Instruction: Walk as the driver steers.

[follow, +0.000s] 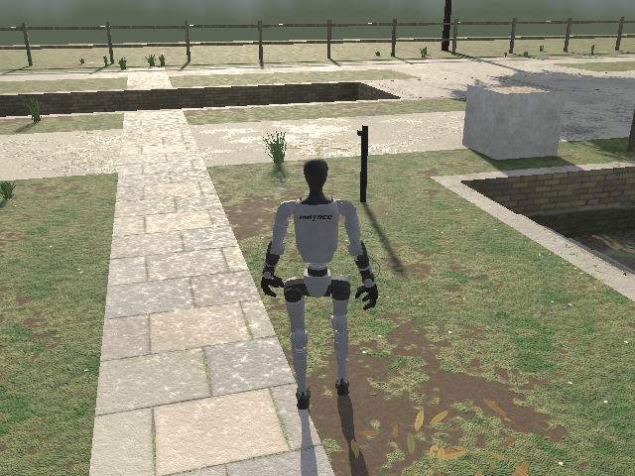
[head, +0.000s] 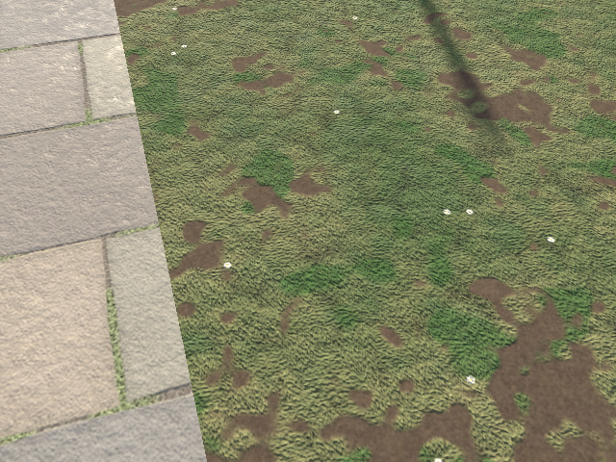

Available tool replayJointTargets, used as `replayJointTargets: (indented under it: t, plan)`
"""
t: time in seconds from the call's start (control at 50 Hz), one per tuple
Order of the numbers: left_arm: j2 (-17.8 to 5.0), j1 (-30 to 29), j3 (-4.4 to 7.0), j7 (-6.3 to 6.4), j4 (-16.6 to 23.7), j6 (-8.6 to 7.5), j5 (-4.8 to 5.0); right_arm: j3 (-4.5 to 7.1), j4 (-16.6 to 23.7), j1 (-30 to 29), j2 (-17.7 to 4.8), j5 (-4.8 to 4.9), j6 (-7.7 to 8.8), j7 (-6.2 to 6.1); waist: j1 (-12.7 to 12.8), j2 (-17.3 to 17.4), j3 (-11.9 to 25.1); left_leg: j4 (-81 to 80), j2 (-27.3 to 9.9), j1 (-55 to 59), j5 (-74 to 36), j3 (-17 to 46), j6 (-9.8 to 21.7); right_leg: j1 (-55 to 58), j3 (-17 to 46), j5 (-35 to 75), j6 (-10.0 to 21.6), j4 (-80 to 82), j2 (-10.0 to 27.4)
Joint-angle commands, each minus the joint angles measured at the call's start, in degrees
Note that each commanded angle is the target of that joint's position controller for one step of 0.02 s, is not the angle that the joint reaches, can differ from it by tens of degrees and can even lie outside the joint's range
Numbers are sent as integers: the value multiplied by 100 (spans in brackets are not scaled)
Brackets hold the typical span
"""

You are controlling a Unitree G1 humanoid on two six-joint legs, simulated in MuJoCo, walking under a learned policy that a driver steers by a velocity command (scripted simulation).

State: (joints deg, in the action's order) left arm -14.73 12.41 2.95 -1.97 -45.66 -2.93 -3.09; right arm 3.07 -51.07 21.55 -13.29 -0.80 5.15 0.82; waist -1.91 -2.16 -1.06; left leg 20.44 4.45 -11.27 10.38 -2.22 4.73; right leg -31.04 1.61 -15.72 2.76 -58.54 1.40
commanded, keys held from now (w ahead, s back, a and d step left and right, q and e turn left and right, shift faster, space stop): w+q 0.76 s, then w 0.02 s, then w+e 0.22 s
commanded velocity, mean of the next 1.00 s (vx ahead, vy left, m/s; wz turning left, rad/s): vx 0.50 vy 0.00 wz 0.38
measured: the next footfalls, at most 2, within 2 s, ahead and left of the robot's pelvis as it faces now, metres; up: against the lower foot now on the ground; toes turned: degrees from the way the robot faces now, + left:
right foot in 0.24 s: +0.28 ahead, -0.11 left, +0.00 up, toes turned +7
left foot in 0.76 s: +0.48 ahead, +0.17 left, +0.00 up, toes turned +30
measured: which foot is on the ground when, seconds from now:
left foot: down 0.00-0.24, up 0.26-0.74, down 0.76-1.00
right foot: up 0.00-0.22, down 0.24-0.76, up 0.78-1.00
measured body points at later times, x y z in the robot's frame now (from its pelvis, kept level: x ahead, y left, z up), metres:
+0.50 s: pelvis +0.25 -0.02 +0.00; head +0.27 -0.03 +0.45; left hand +0.22 +0.25 -0.12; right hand +0.43 -0.26 -0.12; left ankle +0.27 +0.12 -0.66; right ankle +0.24 -0.12 -0.74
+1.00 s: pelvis +0.48 +0.12 +0.00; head +0.49 +0.14 +0.45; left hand +0.43 +0.38 -0.14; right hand +0.65 -0.09 -0.12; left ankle +0.45 +0.15 -0.74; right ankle +0.59 -0.01 -0.66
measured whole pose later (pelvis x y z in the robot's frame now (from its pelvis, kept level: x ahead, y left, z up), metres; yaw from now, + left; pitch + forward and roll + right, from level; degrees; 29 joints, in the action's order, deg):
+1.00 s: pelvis +0.48 +0.12 +0.00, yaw +26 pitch +0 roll +0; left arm -13.9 15.0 2.4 -1.6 -48.9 -1.6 -1.3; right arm 2.7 -49.5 17.8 -13.1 -1.0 4.0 0.7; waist 0.3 -1.9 -2.4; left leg 17.5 6.0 -6.9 11.0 -5.5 7.3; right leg -34.5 1.0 -12.7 1.7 -63.0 6.1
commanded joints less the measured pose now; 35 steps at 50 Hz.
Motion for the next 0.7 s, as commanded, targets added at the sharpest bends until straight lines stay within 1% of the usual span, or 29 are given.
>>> replayJointTargets:
  t: [0.02,0.04,0.08,0.12,0.16,0.18,0.2,0.22,0.24,0.26,0.28,0.3,0.32,0.34,0.36,0.38,0.4,0.44,0.48,0.54,0.58,0.62,0.66,0.68,0.7]
  plan:
    - [-1,-240,-98,-37,425,-32,12,79,233,41,-545,44,85,4,183,590,-168,-1162,-1374,-127,-946,1499,912,-246,-137,525,-205,919,200]
    - [22,-493,-131,-42,497,-38,41,94,202,136,-588,48,67,2,122,606,-200,-1166,-1315,-176,-964,1440,862,-142,-187,745,-253,1282,163]
    - [-8,-891,-163,-40,600,-52,99,121,149,323,-679,49,40,1,10,608,-195,-1082,-1263,-159,-1112,1404,782,102,-256,1037,-339,1824,56]
    - [-65,-1210,-168,-11,698,-77,140,132,90,529,-735,39,15,-2,-96,599,-148,-873,-1296,-4,-1383,1481,742,310,-286,1139,-379,2149,-48]
    - [-132,-1354,-156,33,777,-117,168,150,62,615,-802,18,-15,-16,-112,644,-105,-593,-1372,170,-1606,1649,696,543,-263,960,-339,2405,-129]
    - [-176,-1271,-138,57,773,-145,177,166,65,600,-845,6,-31,-31,-49,675,-74,-418,-1394,220,-1626,1750,648,776,-233,808,-303,2603,-174]
    - [-223,-1020,-112,87,708,-181,178,187,73,545,-892,8,-48,-47,89,678,-14,-152,-1362,194,-1631,1808,579,1200,-236,706,-254,2913,-246]
    - [-338,-530,-55,141,546,-240,143,189,78,505,-876,29,-51,-51,314,522,181,428,-1155,29,-1781,1708,457,1982,-216,709,-148,3312,-295]
    - [-666,216,57,225,384,-323,38,166,151,428,-743,82,-25,-41,631,181,657,1523,-811,-460,-1429,1439,299,3100,366,476,74,3502,286]
    - [-1205,1065,182,319,380,-333,-100,63,444,395,-285,220,5,-46,936,-661,1552,3183,-294,-1639,372,807,84,4582,2012,-578,449,3765,1862]
    - [-1383,1046,266,317,297,-217,-30,90,546,696,-369,212,-59,-80,713,-1323,1551,4125,11,-2755,2122,358,56,4571,3662,-1116,934,4337,2538]
    - [-813,749,156,289,349,-180,33,158,399,554,-632,59,-160,-96,564,-505,912,4672,-411,-2970,1747,591,108,3986,3327,-1483,944,4363,2277]
    - [-444,406,70,251,383,-205,90,156,404,276,-537,6,-182,-28,453,-146,397,4667,-572,-2937,1264,644,85,3388,2546,-1025,827,4492,1970]
    - [-287,206,29,229,378,-232,99,154,421,131,-430,-20,-216,19,331,-141,174,4545,-705,-2774,980,618,27,2956,1883,-327,681,4654,1721]
    - [-213,201,5,238,324,-270,119,173,445,44,-421,-86,-281,64,244,-284,46,4465,-793,-2682,869,572,-39,2700,1407,196,588,4746,1546]
    - [-176,223,1,239,261,-314,146,167,446,28,-366,-128,-348,106,175,-334,5,4478,-815,-2616,725,529,-101,2572,1018,704,528,4802,1388]
    - [-200,324,13,235,197,-365,172,163,504,-53,-319,-136,-393,140,148,-350,42,4513,-811,-2639,573,495,-140,2565,782,1172,537,4822,1369]
    - [-252,507,43,229,66,-428,219,154,646,-367,-279,-142,-448,193,113,-265,30,4514,-852,-2904,256,473,-205,2661,365,1869,584,4874,1365]
    - [-277,670,57,228,-44,-434,215,136,800,-743,-269,-155,-473,240,138,-216,-41,4336,-893,-3181,-93,434,-262,2746,-5,2243,617,4914,1356]
    - [-304,765,58,214,-162,-409,191,62,1042,-1375,-213,-125,-462,311,210,-248,-216,3376,-876,-3067,-779,233,-272,2649,-594,2396,532,4943,1182]
    - [-438,840,87,227,-217,-399,189,4,1200,-1813,-190,-117,-446,367,304,-272,-317,2609,-855,-2730,-1085,11,-191,2606,-863,2367,473,4973,1181]
    - [-593,1015,127,258,-308,-367,188,-16,1340,-2144,-243,-131,-446,401,389,-236,-406,2127,-809,-2538,-911,-221,-65,2837,-1011,2487,442,4938,1301]
    - [-686,1198,149,291,-418,-293,181,-13,1436,-2311,-303,-155,-445,396,429,-221,-432,1785,-690,-2401,-498,-412,108,3237,-1179,3049,396,4658,1394]
    - [-750,1232,158,310,-458,-252,175,1,1452,-2282,-338,-166,-445,374,390,-253,-368,1655,-548,-2195,-226,-530,220,3403,-1298,3815,357,4356,1413]
    - [-852,1263,178,331,-497,-206,171,27,1431,-2137,-394,-180,-445,342,309,-329,-220,1583,-347,-1881,101,-654,341,3545,-1410,4732,321,3900,1428]
Velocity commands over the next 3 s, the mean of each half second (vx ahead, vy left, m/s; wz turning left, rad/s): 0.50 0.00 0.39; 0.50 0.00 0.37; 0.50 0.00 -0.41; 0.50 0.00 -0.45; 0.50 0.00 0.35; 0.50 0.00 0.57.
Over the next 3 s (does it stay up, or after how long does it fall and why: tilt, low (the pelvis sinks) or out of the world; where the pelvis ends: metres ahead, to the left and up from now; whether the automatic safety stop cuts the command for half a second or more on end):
stays up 1.48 0.37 0.00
